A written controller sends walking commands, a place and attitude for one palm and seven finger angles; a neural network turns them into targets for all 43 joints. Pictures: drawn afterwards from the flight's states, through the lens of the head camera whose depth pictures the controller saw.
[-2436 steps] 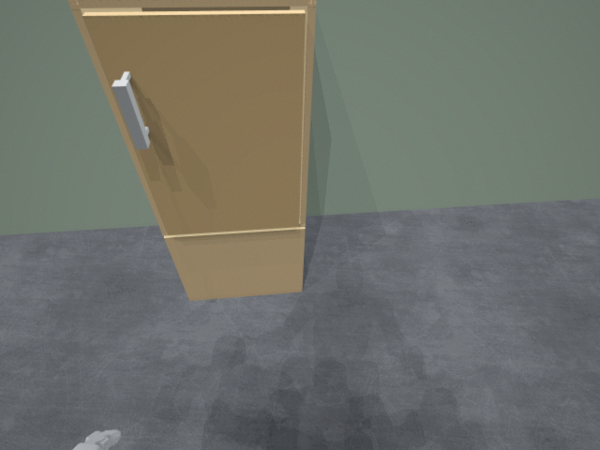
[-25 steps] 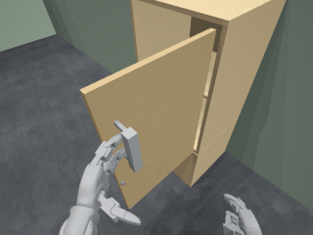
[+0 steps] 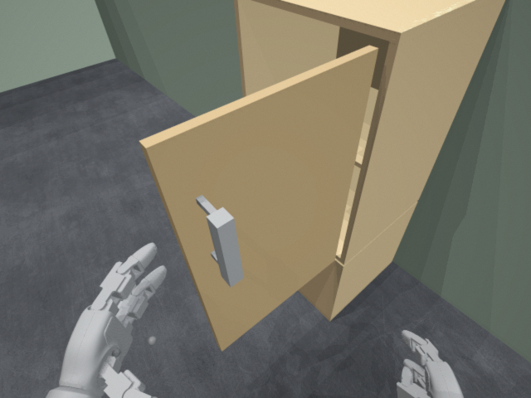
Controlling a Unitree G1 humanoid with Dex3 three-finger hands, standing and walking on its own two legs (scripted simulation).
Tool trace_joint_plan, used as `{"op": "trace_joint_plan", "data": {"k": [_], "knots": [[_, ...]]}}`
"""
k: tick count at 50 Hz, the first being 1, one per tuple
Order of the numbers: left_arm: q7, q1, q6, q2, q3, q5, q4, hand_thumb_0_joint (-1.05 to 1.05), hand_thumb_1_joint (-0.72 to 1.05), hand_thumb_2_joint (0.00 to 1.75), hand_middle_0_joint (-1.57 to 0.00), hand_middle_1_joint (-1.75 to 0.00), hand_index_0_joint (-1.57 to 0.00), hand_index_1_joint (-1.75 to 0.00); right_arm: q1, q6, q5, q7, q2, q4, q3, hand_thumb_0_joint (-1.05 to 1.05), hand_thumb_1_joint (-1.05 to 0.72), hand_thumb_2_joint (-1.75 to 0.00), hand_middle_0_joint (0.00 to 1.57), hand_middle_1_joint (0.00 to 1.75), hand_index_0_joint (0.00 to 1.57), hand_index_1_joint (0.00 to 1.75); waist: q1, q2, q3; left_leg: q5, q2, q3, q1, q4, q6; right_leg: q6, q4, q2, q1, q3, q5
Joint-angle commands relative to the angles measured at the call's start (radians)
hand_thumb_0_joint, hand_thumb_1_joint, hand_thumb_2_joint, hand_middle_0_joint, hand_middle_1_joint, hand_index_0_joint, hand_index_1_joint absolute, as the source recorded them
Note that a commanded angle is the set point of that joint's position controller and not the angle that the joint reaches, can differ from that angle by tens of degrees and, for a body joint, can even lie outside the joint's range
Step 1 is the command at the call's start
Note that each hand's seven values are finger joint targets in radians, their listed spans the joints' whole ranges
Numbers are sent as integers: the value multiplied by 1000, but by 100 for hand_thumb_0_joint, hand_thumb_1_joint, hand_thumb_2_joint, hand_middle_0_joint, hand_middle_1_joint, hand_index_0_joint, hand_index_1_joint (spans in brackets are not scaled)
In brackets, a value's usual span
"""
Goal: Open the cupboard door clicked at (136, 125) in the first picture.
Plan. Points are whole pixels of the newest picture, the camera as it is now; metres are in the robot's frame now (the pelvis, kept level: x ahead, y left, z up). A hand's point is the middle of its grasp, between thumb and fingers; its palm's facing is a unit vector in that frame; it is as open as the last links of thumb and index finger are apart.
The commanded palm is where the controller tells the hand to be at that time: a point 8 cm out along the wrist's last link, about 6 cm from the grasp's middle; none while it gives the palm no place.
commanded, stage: draw the hand back to the body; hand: left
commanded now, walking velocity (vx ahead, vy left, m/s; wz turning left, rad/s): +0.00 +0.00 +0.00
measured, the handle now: (218, 241) +0.31 +0.09 +0.11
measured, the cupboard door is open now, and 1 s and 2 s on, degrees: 89 89 89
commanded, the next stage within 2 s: step back with the hand held close in 1.64 s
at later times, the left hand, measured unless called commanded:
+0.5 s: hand (101, 321) +0.18 +0.20 +0.13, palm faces -0.07 -1.00 -0.05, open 16.3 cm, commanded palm +0.15 +0.26 +0.15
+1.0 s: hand (44, 277) +0.21 +0.26 +0.17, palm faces +0.31 -0.88 -0.36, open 12.2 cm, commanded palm +0.17 +0.31 +0.19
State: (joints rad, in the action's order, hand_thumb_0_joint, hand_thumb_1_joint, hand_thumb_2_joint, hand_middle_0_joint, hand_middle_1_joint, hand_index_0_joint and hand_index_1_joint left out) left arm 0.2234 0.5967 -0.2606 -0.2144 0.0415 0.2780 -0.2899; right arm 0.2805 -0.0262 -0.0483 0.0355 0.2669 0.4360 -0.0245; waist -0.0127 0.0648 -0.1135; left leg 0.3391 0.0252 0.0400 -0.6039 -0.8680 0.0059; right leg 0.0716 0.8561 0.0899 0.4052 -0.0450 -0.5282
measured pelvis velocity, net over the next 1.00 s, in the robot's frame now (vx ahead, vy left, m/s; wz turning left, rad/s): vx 0.02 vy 0.04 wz -0.02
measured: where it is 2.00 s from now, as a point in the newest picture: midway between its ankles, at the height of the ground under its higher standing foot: outside the picture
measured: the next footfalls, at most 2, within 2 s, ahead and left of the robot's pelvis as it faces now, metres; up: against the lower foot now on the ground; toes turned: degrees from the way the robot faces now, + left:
none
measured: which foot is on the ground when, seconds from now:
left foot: down 0.00-1.00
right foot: down 0.00-1.00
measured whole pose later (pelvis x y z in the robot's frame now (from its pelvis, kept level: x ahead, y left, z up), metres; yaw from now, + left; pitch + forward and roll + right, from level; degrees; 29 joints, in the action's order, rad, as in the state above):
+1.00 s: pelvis +0.02 +0.04 +0.04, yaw -1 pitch -2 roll -1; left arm -0.13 0.55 -0.04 -0.33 0.19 0.07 -0.47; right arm 0.22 -0.08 -0.02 0.07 0.23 0.57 -0.07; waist -0.06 0.06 -0.01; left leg 0.21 0.06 -0.01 -0.28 -0.51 0.06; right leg 0.02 0.46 0.04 0.08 0.02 -0.36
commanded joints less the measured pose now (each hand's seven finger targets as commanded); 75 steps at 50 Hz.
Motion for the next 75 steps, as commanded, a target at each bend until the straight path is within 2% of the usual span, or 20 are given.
{"op": "trace_joint_plan", "data": {"k": [1,3,4,7,9,15,23,28,29,31,32,34,42,51,55,58,63,67,70,75], "knots": [[16,-118,-70,-97,62,28,-225,0,-50,30,-15,-30,-15,-30,-116,-88,-1,12,80,-175,35,0,-90,-90,20,30,20,30,24,-84,-38,-79,-4,11,155,39,38,-138,-231,-109,130,161,380],[10,-128,-64,-84,41,22,-214,0,-50,30,-15,-30,-15,-30,-120,-96,-2,16,78,-177,34,0,-90,-90,20,30,20,30,25,-72,-18,-59,-8,14,160,52,38,-121,-233,-98,159,140,300],[-2,-142,-66,-119,75,19,-225,0,-50,30,-15,-30,-15,-30,-118,-100,-3,18,80,-171,36,0,-90,-90,20,30,20,30,17,-80,-34,-64,-10,17,163,52,39,-123,-236,-99,147,147,294],[-19,-126,-49,-129,80,11,-270,0,-50,30,-15,-30,-15,-30,-127,-110,-4,18,73,-179,31,0,-90,-90,20,30,20,30,-3,-16,-66,-71,-12,14,207,93,40,-89,-218,-79,139,97,256],[-32,-97,-24,-142,107,12,-259,0,-50,30,-15,-30,-15,-30,-135,-114,-4,18,72,-175,30,0,-90,-90,20,30,20,30,-16,-28,-58,-74,-16,20,214,114,40,-78,-213,-65,132,72,243],[-29,-107,60,-115,82,25,-290,0,-50,30,-15,-30,-15,-30,-143,-128,-14,23,80,-182,22,0,-90,-90,20,30,20,30,-6,-33,-28,-32,-28,36,248,169,39,-63,-224,-44,145,21,181],[-31,-168,119,-168,130,17,-370,0,-50,30,-15,-30,-15,-30,-134,-156,-12,32,91,-160,11,0,-90,-90,20,30,20,30,-5,10,-28,17,-44,93,312,237,27,-50,-220,-35,146,-12,159],[-27,-157,164,-170,146,19,-415,0,-32,37,-16,-30,-16,-30,-138,-163,-13,30,92,-154,8,0,-90,-90,20,30,20,30,-15,45,-59,-10,-57,123,376,276,12,-47,-218,-36,116,-26,193],[-156,-164,150,-226,139,-110,-474,0,-29,39,-16,-30,-16,-30,-172,-152,4,41,68,-157,-3,0,-90,-90,20,30,20,30,-47,36,-16,67,-58,133,361,320,16,-31,-291,-53,88,31,166],[-243,-53,173,-153,115,-130,-417,0,-22,42,-16,-30,-16,-30,-154,-133,12,52,58,-142,-6,0,-90,-90,20,30,20,30,-26,-22,57,127,-66,132,332,359,11,-31,-327,-59,70,30,145],[-264,-52,178,-146,105,-150,-424,0,-18,43,-16,-30,-16,-30,-159,-121,12,51,60,-138,-6,0,-90,-90,20,30,20,30,-24,1,69,131,-69,126,345,370,11,-32,-338,-60,56,32,145],[-305,-87,177,-198,149,-174,-420,0,-12,47,-16,-30,-16,-30,-167,-113,20,55,66,-116,-4,0,-90,-90,20,30,20,30,-24,-6,68,127,-68,118,359,393,12,-32,-369,-62,6,39,157],[-363,-147,158,-225,195,-211,-432,0,17,58,-17,-30,-17,-30,-187,-113,32,54,62,-62,0,0,-90,-90,20,30,20,30,-25,52,42,-9,-68,98,488,458,9,-35,-444,-71,-94,47,232],[-367,-120,153,-280,304,-206,-354,0,48,72,-19,-30,-19,-30,-199,-98,37,42,74,-19,18,0,-90,-90,20,30,20,30,-42,-51,50,-235,-60,36,545,465,17,-42,-510,-71,-170,46,350],[-362,-120,155,-303,354,-195,-317,0,62,78,-19,-30,-19,-30,-204,-80,35,44,69,-7,27,0,-90,-90,20,30,20,30,-46,-51,51,-307,-51,4,562,450,26,-46,-529,-79,-196,56,426],[-359,-163,149,-333,386,-195,-344,0,73,82,-19,-30,-19,-30,-204,-77,34,43,68,0,29,0,-90,-90,20,30,20,30,-48,12,17,-365,-44,-9,596,438,29,-48,-535,-84,-212,59,489],[-357,-211,147,-365,425,-190,-342,0,90,90,-20,-30,-20,-30,-210,-76,32,42,71,10,36,0,-90,-90,20,30,20,30,-48,4,15,-416,-36,-23,609,424,35,-54,-542,-87,-223,65,575],[-341,-152,163,-311,381,-183,-282,0,90,90,-20,-30,-20,-30,-217,-59,32,38,72,8,42,0,-90,-90,20,30,20,30,-47,-51,31,-442,-28,-44,596,412,43,-69,-535,-98,-242,70,700],[-334,-149,169,-325,395,-181,-264,0,90,90,-20,-30,-20,-30,-221,-41,33,39,74,6,47,0,-90,-90,20,30,20,30,-50,-107,17,-447,-22,-53,575,404,45,-84,-525,-112,-276,80,815],[-335,-194,163,-370,425,-186,-334,0,90,90,-20,-30,-20,-30,-230,-32,31,42,66,-1,44,0,-90,-90,20,30,20,30,-56,-29,-35,-493,-15,-64,593,388,44,-91,-508,-124,-308,87,917]]}}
